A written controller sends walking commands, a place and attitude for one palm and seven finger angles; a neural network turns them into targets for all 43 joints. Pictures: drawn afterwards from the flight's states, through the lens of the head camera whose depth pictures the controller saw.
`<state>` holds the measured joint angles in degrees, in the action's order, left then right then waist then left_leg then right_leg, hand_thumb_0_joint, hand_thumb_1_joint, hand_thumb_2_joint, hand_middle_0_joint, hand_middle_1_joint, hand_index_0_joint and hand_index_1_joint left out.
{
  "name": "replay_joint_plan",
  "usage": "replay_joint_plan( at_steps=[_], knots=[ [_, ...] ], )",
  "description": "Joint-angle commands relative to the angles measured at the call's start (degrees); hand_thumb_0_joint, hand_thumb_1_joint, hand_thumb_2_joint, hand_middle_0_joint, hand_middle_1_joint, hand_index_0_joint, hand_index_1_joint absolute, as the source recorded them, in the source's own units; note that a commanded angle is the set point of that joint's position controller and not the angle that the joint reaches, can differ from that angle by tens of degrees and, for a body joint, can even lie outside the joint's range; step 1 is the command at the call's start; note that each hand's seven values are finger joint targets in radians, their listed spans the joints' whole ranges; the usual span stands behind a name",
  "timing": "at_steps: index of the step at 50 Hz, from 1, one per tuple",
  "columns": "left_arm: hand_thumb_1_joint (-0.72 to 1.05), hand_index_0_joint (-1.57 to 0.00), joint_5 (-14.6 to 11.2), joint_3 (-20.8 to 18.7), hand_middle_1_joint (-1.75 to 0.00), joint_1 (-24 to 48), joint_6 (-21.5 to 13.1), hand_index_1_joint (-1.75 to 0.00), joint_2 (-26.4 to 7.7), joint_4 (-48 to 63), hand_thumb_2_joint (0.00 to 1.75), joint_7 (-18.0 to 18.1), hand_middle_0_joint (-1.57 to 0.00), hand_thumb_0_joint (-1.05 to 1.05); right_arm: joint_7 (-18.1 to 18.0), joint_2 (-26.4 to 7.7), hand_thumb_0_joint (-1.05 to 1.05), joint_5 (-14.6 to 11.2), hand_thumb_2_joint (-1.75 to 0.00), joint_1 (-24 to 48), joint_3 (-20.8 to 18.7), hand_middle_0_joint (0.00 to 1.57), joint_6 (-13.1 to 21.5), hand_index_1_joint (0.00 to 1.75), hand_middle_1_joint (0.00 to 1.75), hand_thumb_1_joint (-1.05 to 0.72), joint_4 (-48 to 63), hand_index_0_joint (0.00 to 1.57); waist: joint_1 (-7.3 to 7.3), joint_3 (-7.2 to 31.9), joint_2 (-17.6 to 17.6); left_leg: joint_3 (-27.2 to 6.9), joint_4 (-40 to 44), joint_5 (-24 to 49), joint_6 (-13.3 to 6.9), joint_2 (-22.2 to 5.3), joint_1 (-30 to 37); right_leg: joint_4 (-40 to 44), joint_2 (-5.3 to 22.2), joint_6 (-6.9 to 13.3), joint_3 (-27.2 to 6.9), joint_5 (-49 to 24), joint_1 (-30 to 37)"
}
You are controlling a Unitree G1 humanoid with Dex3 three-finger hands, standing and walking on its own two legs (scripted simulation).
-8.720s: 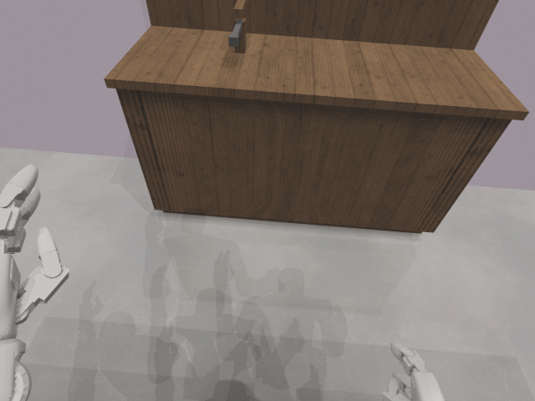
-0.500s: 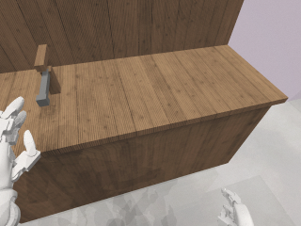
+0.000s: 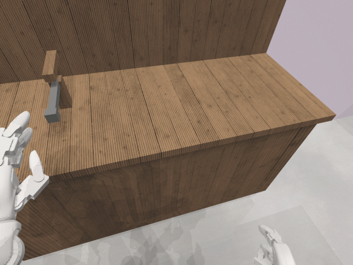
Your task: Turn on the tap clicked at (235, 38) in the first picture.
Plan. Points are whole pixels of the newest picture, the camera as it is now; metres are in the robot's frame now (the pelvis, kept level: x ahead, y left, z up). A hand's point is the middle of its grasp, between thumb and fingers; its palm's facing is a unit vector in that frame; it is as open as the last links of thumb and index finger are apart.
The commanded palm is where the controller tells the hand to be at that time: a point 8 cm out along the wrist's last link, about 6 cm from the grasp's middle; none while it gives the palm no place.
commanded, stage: look again from close up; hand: left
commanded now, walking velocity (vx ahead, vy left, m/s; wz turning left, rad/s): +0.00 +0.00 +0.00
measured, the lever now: (52, 115) +0.44 +0.38 +0.07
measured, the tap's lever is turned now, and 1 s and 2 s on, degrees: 0 0 0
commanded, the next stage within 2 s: shuffle to correct the standing spot in 0.08 s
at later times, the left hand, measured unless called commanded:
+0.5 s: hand (49, 161) +0.25 +0.26 +0.15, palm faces +0.43 -0.84 -0.34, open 7.4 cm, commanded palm +0.19 +0.29 +0.17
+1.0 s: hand (48, 113) +0.34 +0.30 +0.17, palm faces +0.37 -0.82 -0.45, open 7.4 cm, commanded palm +0.28 +0.33 +0.17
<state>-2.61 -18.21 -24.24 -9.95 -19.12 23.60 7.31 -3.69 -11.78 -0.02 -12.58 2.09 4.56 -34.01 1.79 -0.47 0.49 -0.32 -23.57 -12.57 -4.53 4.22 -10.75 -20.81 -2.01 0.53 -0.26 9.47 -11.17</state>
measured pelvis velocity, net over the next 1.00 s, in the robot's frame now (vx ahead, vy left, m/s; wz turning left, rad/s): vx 0.13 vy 0.05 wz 0.01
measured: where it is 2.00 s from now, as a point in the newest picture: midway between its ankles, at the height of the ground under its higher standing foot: outside the picture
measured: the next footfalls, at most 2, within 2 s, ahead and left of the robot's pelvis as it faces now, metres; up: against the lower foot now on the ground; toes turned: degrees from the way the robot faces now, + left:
right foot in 1.06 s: +0.18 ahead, +0.00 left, +0.00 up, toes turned -2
left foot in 1.24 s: +0.15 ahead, +0.17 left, +0.00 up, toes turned +1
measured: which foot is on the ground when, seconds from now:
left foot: down 0.00-1.00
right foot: down 0.00-0.70, up 0.72-1.00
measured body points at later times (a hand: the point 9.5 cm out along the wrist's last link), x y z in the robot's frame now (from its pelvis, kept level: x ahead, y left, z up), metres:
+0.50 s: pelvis +0.04 +0.01 -0.01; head +0.04 +0.02 +0.44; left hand +0.22 +0.30 +0.17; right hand +0.20 -0.22 -0.09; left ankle +0.00 +0.06 -0.74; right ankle +0.02 -0.12 -0.74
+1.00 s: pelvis +0.13 +0.05 -0.01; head +0.15 +0.06 +0.44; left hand +0.31 +0.34 +0.20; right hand +0.28 -0.15 -0.10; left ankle +0.07 +0.10 -0.74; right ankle +0.20 -0.07 -0.71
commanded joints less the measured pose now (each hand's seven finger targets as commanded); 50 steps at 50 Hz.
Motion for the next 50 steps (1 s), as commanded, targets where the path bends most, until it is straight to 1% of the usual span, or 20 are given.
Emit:
replay_joint_plan(
  at_steps=[1, 9, 16, 22, 24, 26, 28, 29, 31, 32, 33, 34, 35, 36, 37, 39, 40, 44, 47, 50],
  knots=[
    [0.9, -0.2, -0.03, -5.78, -0.3, 6.48, -4.37, -0.3, -10.74, 14.92, 0.9, 0.85, -0.2, 0.0, -0.58, -7.14, 0.0, 0.12, -0.9, 6.4, -3.07, 0.2, 3.46, 0.3, 0.3, -0.9, 9.52, 0.2, -0.25, 6.67, -4.51, -6.52, 6.29, 6.58, 4.52, -7.51, -2.88, 0.2, 3.52, 0.5, -2.94, -5.91, 6.88],
    [0.9, -0.2, -0.45, -6.64, -0.3, 2.36, -3.97, -0.3, -10.52, 11.89, 0.9, 0.72, -0.2, 0.0, -0.35, -7.18, 0.0, 0.12, -0.9, 6.6, -3.15, 0.2, 3.09, 0.3, 0.3, -0.9, 9.48, 0.2, -0.22, 5.68, -3.38, -6.21, 6.09, 6.39, 4.87, -7.51, -3.48, 0.92, 3.84, 0.55, -3.11, -6.17, 6.2],
    [0.9, -0.2, 0.2, -5.28, -0.3, 5.61, -4.49, -0.3, -9.97, 13.54, 0.9, 0.83, -0.2, 0.0, -0.41, -7.6, 0.0, 0.39, -0.9, 6.7, -3.66, 0.2, 2.82, 0.3, 0.3, -0.9, 9.46, 0.2, -1.13, 3.73, -4.81, -10.26, 7.05, -15.62, 1.09, -9.36, -8.64, -3.81, 3.93, 1.65, -3.35, 9.18, 3.4],
    [0.9, -0.2, 0.36, -6.9, -0.3, 6.44, -5.0, -0.3, -11.33, 13.39, 0.9, 1.27, -0.2, 0.0, -0.29, -7.69, 0.0, 0.33, -0.9, 5.78, -3.87, 0.2, 2.9, 0.3, 0.3, -0.9, 8.84, 0.2, -1.22, 4.23, -3.38, -10.58, 0.07, -4.54, 0.35, -9.53, -9.42, -9.19, 5.58, 3.18, -4.43, 2.35, 4.12],
    [0.9, -0.2, 0.3, -7.2, -0.3, 6.33, -5.29, -0.3, -12.02, 14.53, 0.9, 1.21, -0.2, 0.0, 0.05, -7.69, 0.0, 0.0, -0.9, 6.1, -4.09, 0.2, 3.01, 0.3, 0.3, -0.9, 8.97, 0.2, -1.31, 5.02, -2.26, -7.93, -6.68, 1.49, 1.16, -8.11, -11.16, -9.33, 8.39, 5.12, -8.41, -1.52, 6.6],
    [0.9, -0.2, -0.03, -7.47, -0.3, 4.84, -5.67, -0.3, -12.12, 14.07, 0.9, 1.18, -0.2, 0.0, 0.61, -7.31, 0.0, -0.39, -0.9, 5.2, -4.42, 0.2, 2.86, 0.3, 0.3, -0.9, 8.91, 0.2, -1.09, 6.82, 4.83, -3.17, -17.53, 3.67, 2.61, -5.26, -16.37, -7.92, 14.31, 8.75, -15.92, -7.71, 12.36],
    [0.9, -0.2, -0.23, -7.87, -0.3, 5.13, -6.58, -0.3, -12.46, 15.29, 0.9, 1.18, -0.2, 0.0, 1.42, -7.27, 0.0, -0.94, -0.9, 4.96, -4.98, 0.2, 2.77, 0.3, 0.3, -0.9, 9.22, 0.2, -0.56, 5.71, 8.75, 0.11, -27.82, -6.92, 4.04, -4.25, -24.63, -5.6, 21.7, 14.06, -23.92, -15.7, 17.47],
    [0.9, -0.2, -0.29, -8.91, -0.3, 4.27, -6.74, -0.3, -13.2, 15.66, 0.9, 1.37, -0.2, 0.0, 1.84, -7.47, 0.0, -0.98, -0.9, 5.27, -4.85, 0.2, 2.5, 0.3, 0.3, -0.9, 9.09, 0.2, -0.18, 4.88, 7.45, -1.24, -30.49, -14.06, 3.69, -5.28, -28.07, -5.96, 23.69, 15.47, -25.76, -18.82, 18.57],
    [0.9, -0.2, -0.08, -9.7, -0.3, 2.27, -7.02, -0.3, -13.36, 17.21, 0.9, 1.47, -0.2, 0.0, 2.28, -6.6, 0.0, -0.97, -0.9, 5.23, -4.36, 0.2, 1.7, 0.3, 0.3, -0.9, 8.9, 0.2, 0.24, 1.9, 5.13, -4.5, -25.61, -18.3, 1.9, -8.91, -25.78, -9.49, 22.88, 12.82, -21.22, -18.19, 13.11],
    [0.9, -0.2, -0.14, -10.16, -0.3, 2.63, -7.12, -0.3, -13.44, 19.36, 0.9, 1.46, -0.2, 0.0, 2.37, -6.0, 0.0, -0.73, -0.9, 5.03, -4.03, 0.2, 1.38, 0.3, 0.3, -0.9, 8.82, 0.2, -0.58, 2.88, 3.15, -2.12, -19.0, -13.64, 1.77, -8.2, -18.68, -11.93, 20.06, 10.74, -16.01, -15.72, 8.06],
    [0.9, -0.2, -0.42, -10.46, -0.3, 3.56, -6.76, -0.3, -13.81, 20.98, 0.9, 1.44, -0.2, 0.0, 2.31, -5.46, 0.0, -0.8, -0.9, 3.82, -3.93, 0.2, 1.15, 0.3, 0.3, -0.9, 8.17, 0.2, -2.64, 4.99, -0.44, 1.02, -9.37, -3.22, 2.19, -6.05, -5.77, -17.3, 15.6, 7.66, -9.44, -11.37, 0.01],
    [0.9, -0.2, -0.6, -11.14, -0.3, 3.21, -6.57, -0.3, -14.53, 23.65, 0.9, 1.4, -0.2, 0.0, 1.54, -6.26, 0.0, -0.92, -0.9, 4.16, -4.43, 0.2, 1.38, 0.3, 0.3, -0.9, 7.85, 0.2, -3.67, 7.83, -10.45, -1.8, -1.56, 7.87, 1.2, -5.3, 7.81, -30.88, 7.66, 3.54, -1.05, -9.13, -7.48],
    [0.9, -0.2, -0.43, -10.84, -0.3, 4.02, -7.08, -0.3, -14.08, 26.62, 0.9, 1.5, -0.2, 0.0, 1.66, -7.54, 0.0, -0.66, -0.9, 5.18, -5.33, 0.2, 1.91, 0.3, 0.3, -0.9, 9.14, 0.2, -3.14, 9.17, -25.42, -20.81, 1.55, 22.96, -3.33, -17.28, 18.0, -44.13, 0.08, -0.81, 4.14, 17.35, -22.52],
    [0.9, -0.2, 0.29, -11.19, -0.3, 5.2, -8.13, -0.3, -14.81, 26.83, 0.9, 1.75, -0.2, 0.0, 1.93, -6.06, 0.0, -0.43, -0.9, 5.12, -4.86, 0.2, 3.03, 0.3, 0.3, -0.9, 9.52, 0.2, -3.13, 9.54, -21.54, -26.0, 2.41, 23.78, -8.04, -21.13, 17.53, -52.03, -0.76, 0.29, 0.1, 24.41, -25.51],
    [0.9, -0.2, 0.08, -13.12, -0.3, 5.09, -7.58, -0.3, -16.49, 22.87, 0.9, 1.79, -0.2, 0.0, 2.05, -6.58, 0.0, 0.67, -0.9, 4.8, -4.47, 0.2, 3.59, 0.3, 0.3, -0.9, 8.78, 0.2, -3.43, 6.22, -14.85, -29.79, 4.66, 21.06, -8.71, -22.74, 12.23, -56.08, 1.23, 0.45, -1.69, 22.71, -27.36],
    [0.9, -0.2, 0.1, -11.23, -0.3, 8.01, -7.12, -0.3, -15.1, 21.6, 0.9, 1.44, -0.2, 0.0, 2.18, -6.48, 0.0, -0.13, -0.9, 5.1, -4.7, 0.2, 4.0, 0.3, 0.3, -0.9, 7.92, 0.2, -3.18, 2.25, -4.25, -25.18, 3.74, 23.39, -9.25, -22.11, 9.95, -55.46, 3.32, 0.2, -1.34, 20.17, -30.45],
    [0.9, -0.2, 0.26, -10.86, -0.3, 6.37, -6.82, -0.3, -14.51, 19.63, 0.9, 1.1, -0.2, 0.0, 2.03, -7.06, 0.0, -0.3, -0.9, 4.22, -5.03, 0.2, 4.29, 0.3, 0.3, -0.9, 7.08, 0.2, -3.03, 1.13, -3.05, -20.79, 3.23, 24.6, -8.71, -20.95, 9.71, -53.25, 3.88, -0.11, -0.47, 18.06, -31.66],
    [0.9, -0.2, -0.24, -10.17, -0.3, -1.75, -5.77, -0.3, -11.51, 16.25, 0.9, -0.19, -0.2, 0.0, 2.22, -6.31, 0.0, -0.99, -0.9, 3.48, -4.57, 0.2, 4.69, 0.3, 0.3, -0.9, 7.71, 0.2, -1.51, 2.78, -7.15, -7.59, 3.72, 27.03, -4.01, -15.65, 6.47, -36.89, 4.37, -0.31, 4.31, 7.91, -23.75],
    [0.9, -0.2, -0.77, -10.14, -0.3, -4.77, -4.4, -0.3, -11.36, 15.64, 0.9, -0.53, -0.2, 0.0, 2.01, -5.95, 0.0, -0.44, -0.9, 2.01, -4.03, 0.2, 4.33, 0.3, 0.3, -0.9, 8.67, 0.2, -1.79, 5.06, -6.01, -3.95, 0.54, 40.29, 2.65, -14.47, 6.6, -21.97, 2.69, 0.11, 6.37, 1.4, -14.97],
    [0.9, -0.2, -1.47, -11.59, -0.3, -1.89, -4.05, -0.3, -12.99, 18.97, 0.9, -0.08, -0.2, 0.0, 0.72, -5.81, 0.0, -0.63, -0.9, 4.14, -3.3, 0.2, 4.74, 0.3, 0.3, -0.9, 9.83, 0.2, -1.04, 8.62, -6.95, -1.25, -6.07, 43.27, 6.79, -13.33, 3.71, -7.73, 0.73, 1.31, 8.26, -6.02, 0.02]
  ],
)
